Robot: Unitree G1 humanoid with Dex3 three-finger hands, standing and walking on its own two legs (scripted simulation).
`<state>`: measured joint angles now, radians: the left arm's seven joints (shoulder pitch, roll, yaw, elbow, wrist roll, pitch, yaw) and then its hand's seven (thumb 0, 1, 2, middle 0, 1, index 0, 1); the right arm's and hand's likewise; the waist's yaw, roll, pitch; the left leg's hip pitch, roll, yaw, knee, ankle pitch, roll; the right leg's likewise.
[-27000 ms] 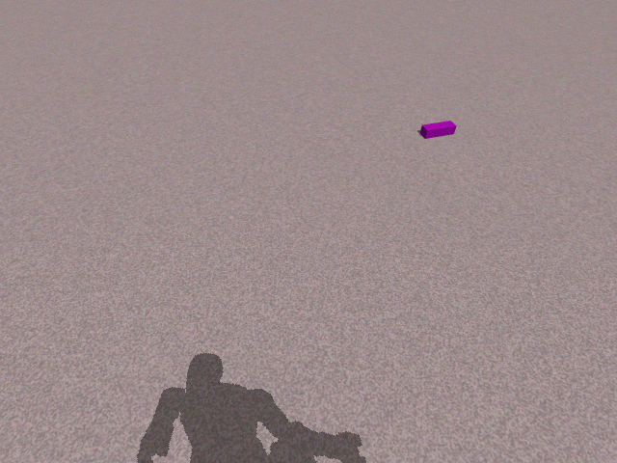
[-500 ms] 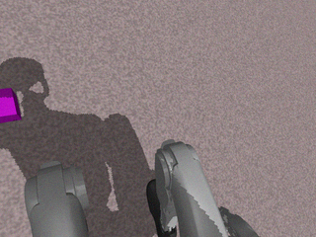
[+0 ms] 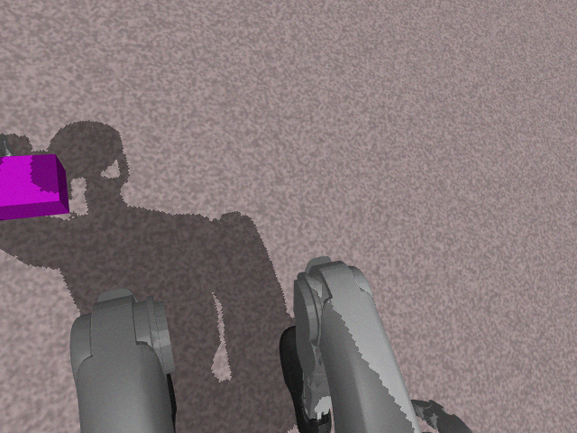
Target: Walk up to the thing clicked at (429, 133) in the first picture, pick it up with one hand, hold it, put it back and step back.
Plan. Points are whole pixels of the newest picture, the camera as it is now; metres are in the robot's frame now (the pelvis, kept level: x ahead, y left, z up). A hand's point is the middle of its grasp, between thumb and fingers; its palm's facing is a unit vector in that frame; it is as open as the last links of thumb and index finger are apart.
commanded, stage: lift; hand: left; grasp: from above
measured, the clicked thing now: out of the picture +0.46 +0.36 -0.17
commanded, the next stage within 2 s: hold in 1.66 s
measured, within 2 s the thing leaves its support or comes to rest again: neither
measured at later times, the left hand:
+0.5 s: hand out of the picture +0.39 +0.36 -0.03, palm faces -0.45 -0.11 -0.89, open 9.7 cm
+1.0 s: hand out of the picture +0.33 +0.31 +0.19, palm faces -0.42 -0.14 -0.90, open 9.7 cm
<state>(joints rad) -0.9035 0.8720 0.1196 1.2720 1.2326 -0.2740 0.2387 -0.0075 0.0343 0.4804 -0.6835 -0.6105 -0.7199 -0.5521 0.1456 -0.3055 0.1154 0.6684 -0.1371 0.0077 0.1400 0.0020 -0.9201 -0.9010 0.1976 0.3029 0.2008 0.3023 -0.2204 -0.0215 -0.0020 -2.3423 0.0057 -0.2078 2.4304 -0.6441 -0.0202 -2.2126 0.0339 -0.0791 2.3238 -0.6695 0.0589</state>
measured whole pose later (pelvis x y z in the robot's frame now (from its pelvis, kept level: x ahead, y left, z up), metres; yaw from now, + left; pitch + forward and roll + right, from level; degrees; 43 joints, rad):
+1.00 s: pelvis +0.01 +0.00 +0.25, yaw +8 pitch +23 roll -4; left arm -0.32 0.57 -0.05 0.59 0.97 -0.08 0.00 -0.01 0.07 0.43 -0.69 -0.58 -0.73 -0.52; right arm 0.17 -0.24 -0.01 0.67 0.03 0.03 -0.03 0.01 -0.90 -0.90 0.20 0.30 0.20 0.30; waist -0.07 0.04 -0.16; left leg -1.44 0.05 -0.06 1.59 -0.56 -0.01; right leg -1.38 0.00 -0.01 1.55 -0.57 0.04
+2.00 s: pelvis +0.09 +0.01 +0.42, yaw +8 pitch +8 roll -1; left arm -0.28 0.40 -0.19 0.75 1.01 -0.01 0.09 -0.01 0.02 0.55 -0.65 -0.65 -0.68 -0.61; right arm 0.23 -0.24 -0.05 0.74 0.04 0.00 -0.04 0.01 -0.91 -0.90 0.20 0.30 0.20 0.30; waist -0.03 0.03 -0.07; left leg -0.53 0.04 0.02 0.75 -0.36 -0.01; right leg -0.50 -0.02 0.03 0.73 -0.36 0.04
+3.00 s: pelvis +0.07 +0.00 +0.44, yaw +8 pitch +1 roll +0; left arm -0.22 0.40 -0.20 0.61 0.99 -0.02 -0.03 -0.01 0.01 0.55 -0.65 -0.67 -0.68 -0.63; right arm 0.19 -0.25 -0.04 0.69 0.06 0.05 -0.06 0.01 -0.91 -0.90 0.20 0.30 0.20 0.30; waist 0.00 0.04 -0.01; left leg -0.33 0.04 0.03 0.55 -0.24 -0.02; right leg -0.33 -0.02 0.04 0.57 -0.27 0.03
